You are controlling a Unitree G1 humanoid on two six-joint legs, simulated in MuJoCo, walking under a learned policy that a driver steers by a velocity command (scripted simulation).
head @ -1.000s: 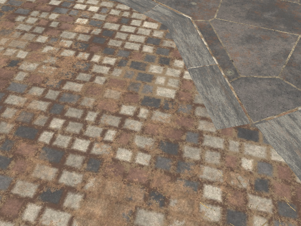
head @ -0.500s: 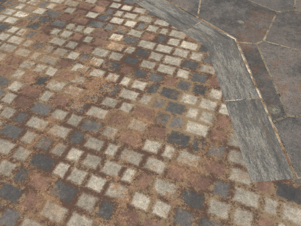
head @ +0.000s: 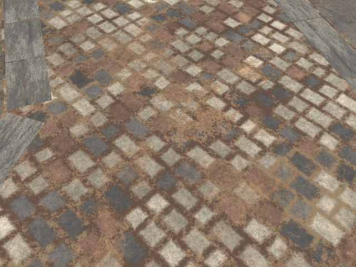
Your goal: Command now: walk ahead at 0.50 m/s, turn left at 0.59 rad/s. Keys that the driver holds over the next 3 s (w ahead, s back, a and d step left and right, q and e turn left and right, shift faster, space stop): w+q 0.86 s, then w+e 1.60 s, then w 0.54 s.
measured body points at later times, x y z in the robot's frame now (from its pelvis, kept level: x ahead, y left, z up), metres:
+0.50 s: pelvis +0.29 -0.01 +0.01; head +0.32 +0.00 +0.45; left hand +0.44 +0.28 -0.07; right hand +0.40 -0.28 -0.11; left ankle +0.10 +0.07 -0.66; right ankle +0.41 -0.10 -0.72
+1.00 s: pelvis +0.52 +0.12 +0.00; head +0.55 +0.16 +0.45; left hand +0.37 +0.37 -0.13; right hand +0.84 +0.05 -0.07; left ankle +0.55 +0.26 -0.72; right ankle +0.43 -0.10 -0.68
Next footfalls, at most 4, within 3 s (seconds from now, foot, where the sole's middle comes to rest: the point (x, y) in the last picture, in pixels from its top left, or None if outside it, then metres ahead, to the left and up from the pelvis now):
0.44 right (211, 263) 0.45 -0.09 -0.76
0.96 left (113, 223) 0.58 0.28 -0.76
1.50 right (142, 142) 0.96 0.21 -0.76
1.98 left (96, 100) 1.21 0.46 -0.76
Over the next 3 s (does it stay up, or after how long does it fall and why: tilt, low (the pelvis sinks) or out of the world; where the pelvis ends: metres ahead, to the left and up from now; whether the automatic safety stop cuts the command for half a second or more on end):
stays up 1.59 0.22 0.01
